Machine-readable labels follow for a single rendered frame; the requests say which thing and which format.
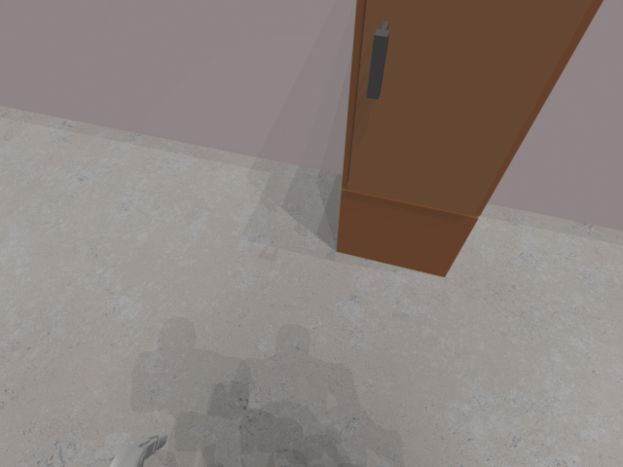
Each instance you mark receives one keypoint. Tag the handle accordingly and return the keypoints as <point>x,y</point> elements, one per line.
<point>378,61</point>

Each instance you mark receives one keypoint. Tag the cupboard door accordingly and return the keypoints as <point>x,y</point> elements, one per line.
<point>460,80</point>

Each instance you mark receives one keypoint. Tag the left robot hand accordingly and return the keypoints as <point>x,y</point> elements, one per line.
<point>139,449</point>

